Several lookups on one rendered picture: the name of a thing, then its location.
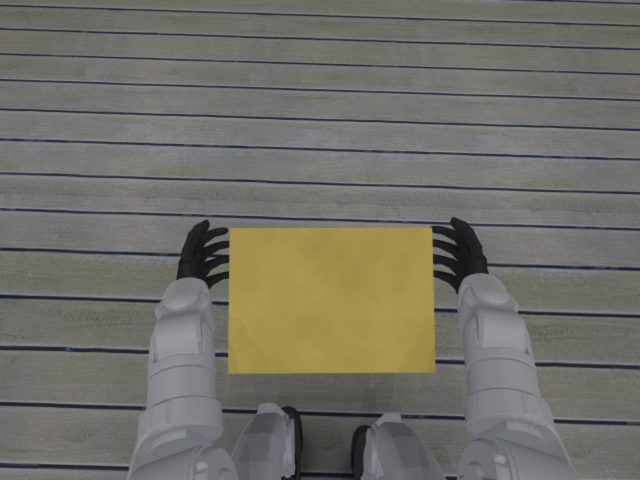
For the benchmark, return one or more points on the robot left hand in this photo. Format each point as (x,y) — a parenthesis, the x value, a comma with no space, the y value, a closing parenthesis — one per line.
(194,254)

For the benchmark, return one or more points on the left robot foot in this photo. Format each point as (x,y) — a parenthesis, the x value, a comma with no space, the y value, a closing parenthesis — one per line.
(293,414)

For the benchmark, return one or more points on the robot right shin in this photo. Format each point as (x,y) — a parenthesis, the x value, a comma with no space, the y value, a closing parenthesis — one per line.
(387,417)

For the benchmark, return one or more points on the left robot upper arm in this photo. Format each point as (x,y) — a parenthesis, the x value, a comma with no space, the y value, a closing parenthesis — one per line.
(202,462)

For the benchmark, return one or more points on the robot right forearm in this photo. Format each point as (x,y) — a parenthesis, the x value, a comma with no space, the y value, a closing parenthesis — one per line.
(503,393)

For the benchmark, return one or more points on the right robot upper arm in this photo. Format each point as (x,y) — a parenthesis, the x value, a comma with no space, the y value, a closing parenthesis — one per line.
(494,458)

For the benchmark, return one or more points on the robot left forearm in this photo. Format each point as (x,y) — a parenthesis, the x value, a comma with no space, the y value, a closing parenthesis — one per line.
(182,410)

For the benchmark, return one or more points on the carton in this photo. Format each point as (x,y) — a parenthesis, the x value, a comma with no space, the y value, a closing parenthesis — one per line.
(331,300)

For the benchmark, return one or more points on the robot right hand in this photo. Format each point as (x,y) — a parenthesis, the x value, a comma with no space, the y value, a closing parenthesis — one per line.
(468,252)

